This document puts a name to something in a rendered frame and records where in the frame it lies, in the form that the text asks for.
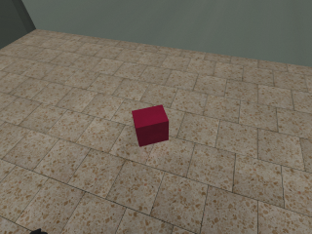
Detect carton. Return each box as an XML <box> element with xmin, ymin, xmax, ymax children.
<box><xmin>132</xmin><ymin>104</ymin><xmax>169</xmax><ymax>147</ymax></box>

